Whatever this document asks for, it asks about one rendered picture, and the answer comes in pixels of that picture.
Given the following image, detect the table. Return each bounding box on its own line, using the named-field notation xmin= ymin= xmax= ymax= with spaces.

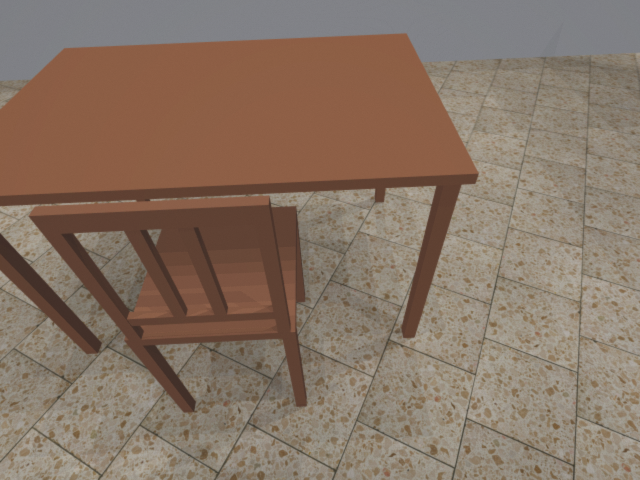
xmin=0 ymin=33 xmax=479 ymax=354

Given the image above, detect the chair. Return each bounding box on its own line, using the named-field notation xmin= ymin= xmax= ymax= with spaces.
xmin=29 ymin=195 xmax=307 ymax=413

